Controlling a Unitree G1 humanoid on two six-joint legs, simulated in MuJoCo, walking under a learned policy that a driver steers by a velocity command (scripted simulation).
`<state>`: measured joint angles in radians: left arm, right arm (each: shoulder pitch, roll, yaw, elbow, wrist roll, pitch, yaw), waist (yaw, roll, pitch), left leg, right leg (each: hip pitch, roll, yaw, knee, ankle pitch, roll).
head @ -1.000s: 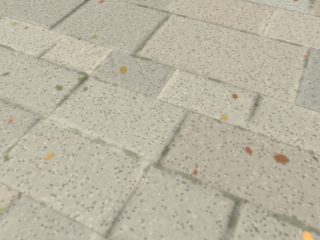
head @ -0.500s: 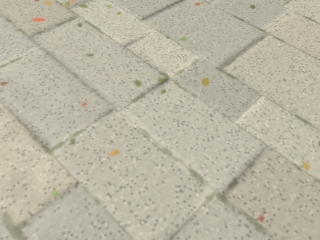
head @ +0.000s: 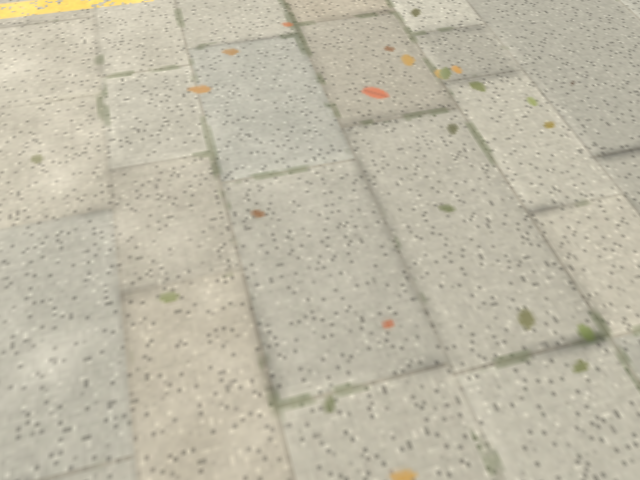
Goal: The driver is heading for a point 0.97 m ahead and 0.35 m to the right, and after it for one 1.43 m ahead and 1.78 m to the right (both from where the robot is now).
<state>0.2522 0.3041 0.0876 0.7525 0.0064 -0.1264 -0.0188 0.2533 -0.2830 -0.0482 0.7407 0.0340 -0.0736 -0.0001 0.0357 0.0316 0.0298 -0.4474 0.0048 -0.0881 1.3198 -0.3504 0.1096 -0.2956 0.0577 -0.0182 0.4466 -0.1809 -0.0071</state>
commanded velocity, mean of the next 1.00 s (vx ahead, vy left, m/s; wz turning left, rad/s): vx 1.00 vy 0.00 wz -0.59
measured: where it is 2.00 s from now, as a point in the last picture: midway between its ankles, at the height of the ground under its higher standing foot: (624, 190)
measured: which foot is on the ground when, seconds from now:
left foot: up 0.00-0.28, down 0.30-0.76, up 0.78-1.00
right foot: down 0.00-0.30, up 0.32-0.74, down 0.76-1.00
